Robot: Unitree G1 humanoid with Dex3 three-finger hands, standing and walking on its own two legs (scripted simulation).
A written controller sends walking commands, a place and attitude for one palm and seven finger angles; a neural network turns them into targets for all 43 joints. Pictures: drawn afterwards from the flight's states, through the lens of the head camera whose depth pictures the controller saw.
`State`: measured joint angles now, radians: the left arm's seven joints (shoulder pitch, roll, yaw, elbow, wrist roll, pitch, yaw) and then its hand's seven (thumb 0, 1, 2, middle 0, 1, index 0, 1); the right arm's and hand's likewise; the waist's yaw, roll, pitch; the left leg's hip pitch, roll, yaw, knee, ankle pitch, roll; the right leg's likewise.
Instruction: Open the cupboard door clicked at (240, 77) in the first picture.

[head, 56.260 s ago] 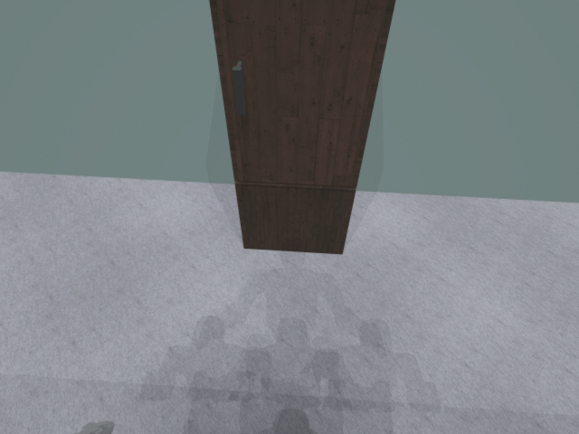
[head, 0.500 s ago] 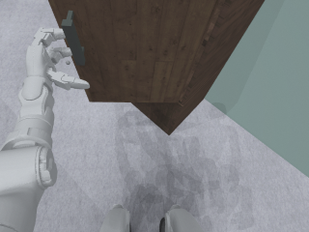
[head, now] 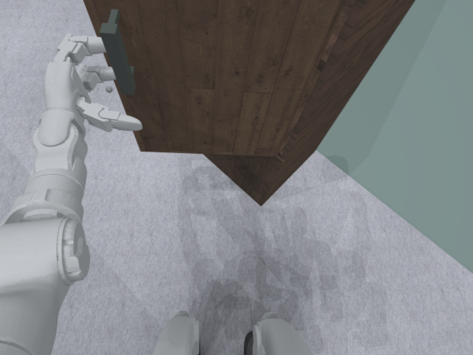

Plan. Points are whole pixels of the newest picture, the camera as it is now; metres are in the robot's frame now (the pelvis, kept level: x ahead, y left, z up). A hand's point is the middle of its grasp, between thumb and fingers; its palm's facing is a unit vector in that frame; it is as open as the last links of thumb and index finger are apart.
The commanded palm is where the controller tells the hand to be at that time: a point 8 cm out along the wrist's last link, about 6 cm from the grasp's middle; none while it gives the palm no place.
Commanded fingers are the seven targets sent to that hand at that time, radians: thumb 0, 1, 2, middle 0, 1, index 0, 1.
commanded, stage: draw the hand back to the body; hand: left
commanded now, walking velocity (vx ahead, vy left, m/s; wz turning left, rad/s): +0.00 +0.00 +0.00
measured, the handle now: (122, 54) +0.59 +0.18 +0.08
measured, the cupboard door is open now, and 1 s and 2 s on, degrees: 44 47 47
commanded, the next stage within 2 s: step back with the hand held close in 1.56 s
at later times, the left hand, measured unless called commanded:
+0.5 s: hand (73, 140) +0.38 +0.19 +0.14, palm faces +0.02 -1.00 -0.02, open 14.0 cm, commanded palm +0.34 +0.25 +0.15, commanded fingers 0.00 -0.25 0.41 -0.28 -1.04 -0.28 -1.04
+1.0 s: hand out of the picture +0.25 +0.23 +0.20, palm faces +0.37 -0.87 -0.33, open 10.3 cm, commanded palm +0.20 +0.27 +0.22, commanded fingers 0.00 0.62 0.78 -0.22 -0.48 -0.22 -0.48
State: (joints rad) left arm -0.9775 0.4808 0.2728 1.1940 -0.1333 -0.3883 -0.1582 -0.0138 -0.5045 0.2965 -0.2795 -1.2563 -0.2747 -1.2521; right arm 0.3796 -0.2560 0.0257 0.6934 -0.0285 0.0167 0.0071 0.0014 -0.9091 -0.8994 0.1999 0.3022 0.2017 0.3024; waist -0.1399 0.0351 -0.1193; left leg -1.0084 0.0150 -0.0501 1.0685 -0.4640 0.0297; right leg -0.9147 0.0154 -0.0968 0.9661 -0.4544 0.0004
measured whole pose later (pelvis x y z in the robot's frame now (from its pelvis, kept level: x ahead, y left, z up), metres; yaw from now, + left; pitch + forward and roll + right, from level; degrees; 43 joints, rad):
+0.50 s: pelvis +0.03 +0.00 +0.04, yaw -1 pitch +10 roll -2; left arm -0.23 0.30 0.26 0.44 -0.24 -0.20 -0.23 -0.01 -0.47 0.31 -0.29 -1.18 -0.28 -1.17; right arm 0.27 -0.25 0.03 0.58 0.05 0.00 -0.03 0.01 -0.91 -0.90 0.20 0.30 0.20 0.30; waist -0.04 0.06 -0.13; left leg -0.55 0.02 0.01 0.79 -0.41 0.03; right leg -0.49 0.02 -0.03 0.72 -0.40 0.01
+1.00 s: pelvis +0.02 -0.02 +0.08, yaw +0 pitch -3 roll +0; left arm 0.27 0.32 0.24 -0.14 -0.07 -0.06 0.09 0.00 0.28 0.63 -0.25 -0.70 -0.25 -0.69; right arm 0.19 -0.23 0.06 0.62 0.01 -0.03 -0.10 0.01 -0.91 -0.90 0.20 0.30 0.20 0.30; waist 0.04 0.07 0.00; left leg -0.11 0.00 0.01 0.41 -0.24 0.01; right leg -0.07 0.01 -0.03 0.38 -0.25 -0.01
